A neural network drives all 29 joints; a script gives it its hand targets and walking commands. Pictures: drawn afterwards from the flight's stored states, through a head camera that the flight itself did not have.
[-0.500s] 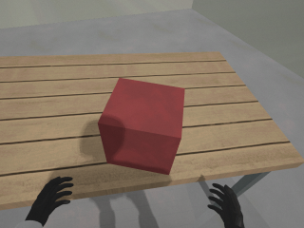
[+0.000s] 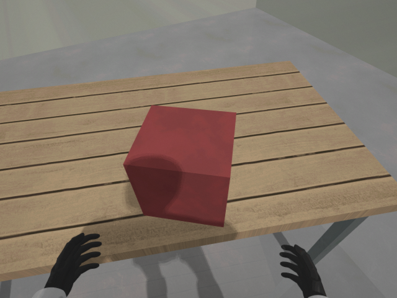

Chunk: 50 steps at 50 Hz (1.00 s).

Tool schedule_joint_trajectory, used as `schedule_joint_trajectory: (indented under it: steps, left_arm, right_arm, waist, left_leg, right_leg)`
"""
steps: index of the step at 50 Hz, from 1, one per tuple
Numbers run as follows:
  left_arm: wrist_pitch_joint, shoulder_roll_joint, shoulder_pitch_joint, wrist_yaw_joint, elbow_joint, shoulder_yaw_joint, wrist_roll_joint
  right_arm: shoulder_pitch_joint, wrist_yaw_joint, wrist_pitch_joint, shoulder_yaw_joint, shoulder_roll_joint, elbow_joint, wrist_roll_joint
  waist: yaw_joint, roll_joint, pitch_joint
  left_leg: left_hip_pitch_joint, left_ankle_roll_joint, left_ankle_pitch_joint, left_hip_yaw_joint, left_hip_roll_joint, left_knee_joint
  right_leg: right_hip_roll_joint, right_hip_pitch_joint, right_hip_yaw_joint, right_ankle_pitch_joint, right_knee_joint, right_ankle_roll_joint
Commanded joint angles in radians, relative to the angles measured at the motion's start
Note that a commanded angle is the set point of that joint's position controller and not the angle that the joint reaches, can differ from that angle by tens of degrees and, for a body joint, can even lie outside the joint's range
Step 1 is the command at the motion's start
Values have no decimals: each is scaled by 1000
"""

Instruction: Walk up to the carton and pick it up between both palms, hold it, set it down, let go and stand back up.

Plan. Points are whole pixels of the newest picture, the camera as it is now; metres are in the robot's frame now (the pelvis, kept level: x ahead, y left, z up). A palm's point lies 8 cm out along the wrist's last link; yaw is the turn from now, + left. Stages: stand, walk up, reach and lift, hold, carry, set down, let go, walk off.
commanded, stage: set down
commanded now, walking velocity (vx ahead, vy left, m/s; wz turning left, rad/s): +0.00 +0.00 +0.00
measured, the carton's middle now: (187, 166) +0.41 +0.00 +0.03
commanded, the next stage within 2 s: let go in 0.24 s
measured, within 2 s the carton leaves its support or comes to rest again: neither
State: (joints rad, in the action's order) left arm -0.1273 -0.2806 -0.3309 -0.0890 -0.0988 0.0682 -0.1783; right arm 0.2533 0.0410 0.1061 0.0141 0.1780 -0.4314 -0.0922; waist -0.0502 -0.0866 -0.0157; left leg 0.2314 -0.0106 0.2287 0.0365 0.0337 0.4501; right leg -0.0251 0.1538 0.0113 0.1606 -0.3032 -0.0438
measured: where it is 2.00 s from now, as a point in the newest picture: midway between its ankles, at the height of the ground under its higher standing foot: outside the picture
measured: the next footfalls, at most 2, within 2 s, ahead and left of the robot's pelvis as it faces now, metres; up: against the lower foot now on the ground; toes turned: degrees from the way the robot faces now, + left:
none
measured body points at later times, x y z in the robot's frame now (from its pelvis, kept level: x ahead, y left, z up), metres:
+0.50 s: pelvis -0.01 -0.01 +0.00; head -0.01 -0.04 +0.45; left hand +0.20 +0.23 +0.00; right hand +0.17 -0.23 -0.09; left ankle +0.01 +0.10 -0.74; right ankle +0.00 -0.16 -0.74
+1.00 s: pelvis +0.00 -0.02 +0.00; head +0.00 -0.03 +0.45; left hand +0.20 +0.23 +0.00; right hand +0.11 -0.32 -0.11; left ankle +0.01 +0.10 -0.74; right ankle +0.00 -0.16 -0.74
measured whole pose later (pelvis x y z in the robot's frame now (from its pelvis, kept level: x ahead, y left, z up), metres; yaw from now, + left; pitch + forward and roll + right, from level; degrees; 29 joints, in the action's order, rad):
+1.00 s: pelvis +0.00 -0.02 +0.00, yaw +1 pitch -1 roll +0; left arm 0.04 -0.30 -0.27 -0.08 -0.23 0.07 -0.05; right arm 0.25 -0.05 0.01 0.05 0.39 -0.74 -0.02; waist -0.03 -0.04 -0.02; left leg 0.22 0.00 0.24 0.02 0.03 0.47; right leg -0.03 0.19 0.00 0.26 -0.45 -0.02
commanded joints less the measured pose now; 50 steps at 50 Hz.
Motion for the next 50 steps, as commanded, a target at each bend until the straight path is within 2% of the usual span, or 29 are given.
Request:
schedule_joint_trajectory:
  steps: [1, 3, 8, 9, 10, 11, 13, 15, 16, 17, 18, 19, 20, 24, 25, 27, 29, 30, 32, 33, 34, 37, 38, 40, 42, 43, 45, 47, 50]
  left_arm:
    - [-82, 25, 81, 3, -318, -104, 127]
    - [-89, 47, 93, 8, -325, -119, 118]
    - [-114, 66, 128, 39, -355, -107, 144]
    - [-124, 93, 106, 37, -393, -117, 158]
    - [-111, 51, 113, 28, -343, -89, 132]
    - [-126, 80, 98, 34, -400, -109, 153]
    - [-143, 74, 132, 31, -411, -101, 163]
    - [-138, 60, 134, 17, -365, -106, 119]
    - [-148, 69, 121, 22, -404, -105, 135]
    - [-139, 58, 82, 13, -350, -80, 126]
    - [-148, 63, 112, 15, -424, -86, 142]
    - [-160, 94, 73, 14, -407, -108, 142]
    - [-150, 69, 147, 11, -434, -99, 141]
    - [-163, 102, 100, 18, -433, -106, 175]
    - [-164, 113, 40, 24, -376, -104, 168]
    - [-150, 98, 59, 22, -391, -86, 173]
    - [-159, 93, 112, 12, -439, -103, 149]
    - [-161, 88, 154, 13, -460, -97, 158]
    - [-162, 106, 103, 26, -438, -103, 163]
    - [-161, 119, 61, 22, -440, -99, 175]
    - [-160, 132, -25, 21, -377, -125, 165]
    - [-162, 87, 170, 21, -467, -84, 175]
    - [-7, -260, 185, 75, -231, 67, 270]
    - [78, -269, 178, 92, -226, 66, 263]
    - [104, -276, 167, 96, -221, 73, 271]
    - [121, -262, 168, 95, -210, 75, 270]
    - [138, -270, 185, 88, -196, 70, 260]
    - [157, -241, 155, 94, -207, 55, 244]
    - [158, -270, 124, 96, -203, 67, 247]
  right_arm:
    - [-87, -17, 30, 33, 81, 25, 116]
    - [-116, -23, 40, 28, 94, 60, 127]
    - [-184, -56, 32, 46, 119, -41, 137]
    - [-173, -61, 30, 44, 137, -55, 143]
    - [-144, -49, 40, 35, 105, 23, 148]
    - [-148, -57, 25, 32, 110, -50, 140]
    - [-169, -56, 11, 29, 108, -54, 146]
    - [-162, -41, 11, 27, 100, -1, 152]
    - [-151, -47, 4, 37, 112, -65, 154]
    - [-121, -37, 16, 29, 109, 3, 142]
    - [-167, -42, 3, 21, 107, -50, 159]
    - [-133, -48, 2, 19, 111, -43, 150]
    - [-188, -44, 0, 17, 94, -21, 144]
    - [-166, -62, -11, 38, 131, -69, 151]
    - [-103, -69, 4, 49, 148, -54, 148]
    - [-127, -65, 20, 24, 127, -15, 137]
    - [-174, -57, 2, 42, 132, -5, 151]
    - [-212, -57, -5, 25, 112, 8, 164]
    - [-186, -68, 2, 41, 129, -38, 153]
    - [-147, -74, 0, 45, 136, -46, 154]
    - [-59, -76, 4, 63, 159, -48, 143]
    - [-261, -76, -10, 53, 130, -36, 164]
    - [-100, -68, -36, 81, 324, -159, 147]
    - [-64, -65, -56, 90, 351, -191, 164]
    - [-41, -72, -64, 88, 348, -185, 161]
    - [-47, -76, -70, 82, 353, -204, 163]
    - [-60, -81, -78, 74, 328, -216, 159]
    - [-82, -100, -64, 64, 313, -233, 156]
    - [-51, -96, -82, 68, 348, -237, 152]
  waist:
    - [63, 174, -62]
    - [70, 208, -46]
    - [85, 127, -58]
    - [75, 156, -70]
    - [86, 210, -25]
    - [81, 177, -55]
    - [69, 184, -76]
    - [65, 274, -36]
    - [71, 219, -46]
    - [77, 250, -40]
    - [85, 260, -54]
    - [67, 257, -80]
    - [79, 271, -61]
    - [82, 211, -79]
    - [72, 202, -49]
    - [89, 225, -62]
    - [78, 251, -70]
    - [92, 285, -74]
    - [90, 219, -71]
    - [87, 222, -81]
    - [49, 201, -87]
    - [111, 232, -74]
    - [66, 252, -29]
    - [52, 232, -59]
    - [38, 279, -84]
    - [36, 220, -72]
    - [40, 251, -59]
    - [51, 234, -49]
    - [54, 225, -54]
  left_leg:
    - [-147, 47, 74, 37, -31, -189]
    - [-121, 35, 116, 30, -24, -202]
    - [6, 28, 201, 22, -2, -248]
    - [-12, 30, 177, 30, -8, -246]
    - [-37, 20, 150, 44, -22, -219]
    - [-69, 32, 131, 44, -28, -223]
    - [-84, 36, 130, 58, -41, -208]
    - [-101, 21, 118, 65, -49, -183]
    - [-113, 33, 96, 64, -50, -194]
    - [-123, 28, 66, 72, -60, -184]
    - [-143, 29, 81, 73, -60, -170]
    - [-144, 26, 93, 63, -52, -184]
    - [-134, 29, 97, 82, -67, -176]
    - [-135, 40, 101, 68, -56, -196]
    - [-140, 47, 54, 58, -53, -196]
    - [-144, 42, 53, 63, -60, -182]
    - [-130, 32, 115, 84, -62, -181]
    - [-117, 23, 148, 88, -64, -176]
    - [-118, 40, 119, 73, -55, -188]
    - [-126, 40, 109, 70, -47, -197]
    - [-156, 47, 44, 54, -48, -201]
    - [-96, 42, 150, 81, -58, -188]
    - [29, 17, 58, -46, 55, -81]
    - [68, 3, 180, -32, 28, -53]
    - [86, -17, 308, -55, 9, -25]
    - [82, -11, 347, -18, -10, -2]
    - [86, -14, 239, -12, -11, 31]
    - [67, -30, 87, -16, -9, 64]
    - [105, -53, 284, -45, 4, 26]
  right_leg:
    - [85, 8, -86, 162, 44, 59]
    - [100, -22, -102, 173, 32, 56]
    - [115, -105, -108, 200, -16, 52]
    - [115, -102, -116, 191, -11, 55]
    - [101, -106, -102, 165, 4, 43]
    - [98, -60, -103, 190, 12, 55]
    - [87, -10, -107, 238, 27, 58]
    - [76, -38, -95, 237, 43, 43]
    - [76, -17, -103, 253, 35, 46]
    - [71, -24, -94, 212, 38, 43]
    - [64, 27, -98, 265, 52, 41]
    - [67, 31, -105, 270, 55, 49]
    - [61, 35, -103, 295, 60, 38]
    - [79, 36, -122, 290, 38, 56]
    - [92, -14, -135, 220, 17, 55]
    - [81, 8, -122, 220, 36, 49]
    - [65, 36, -116, 299, 45, 51]
    - [63, 54, -117, 356, 55, 44]
    - [76, 34, -127, 285, 29, 57]
    - [82, 23, -132, 279, 31, 59]
    - [79, 8, -142, 202, 17, 60]
    - [77, 46, -126, 353, 35, 60]
    - [-20, 89, -1, 178, -83, 65]
    - [-51, 156, 53, 327, -49, 78]
    - [-45, 253, 54, 494, -28, 70]
    - [-33, 271, 45, 537, -22, 63]
    - [-48, 248, 62, 470, -33, 71]
    - [-38, 169, 22, 240, -88, 86]
    - [-40, 212, 30, 443, -83, 83]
